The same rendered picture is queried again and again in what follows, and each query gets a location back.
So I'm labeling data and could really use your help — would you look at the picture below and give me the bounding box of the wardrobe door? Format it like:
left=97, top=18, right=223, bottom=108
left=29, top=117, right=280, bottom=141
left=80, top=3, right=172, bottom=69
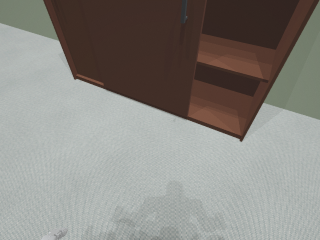
left=51, top=0, right=103, bottom=83
left=81, top=0, right=207, bottom=117

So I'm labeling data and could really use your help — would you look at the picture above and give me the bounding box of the robot left hand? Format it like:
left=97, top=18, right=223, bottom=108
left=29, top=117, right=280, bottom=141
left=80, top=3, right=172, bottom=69
left=41, top=227, right=68, bottom=240

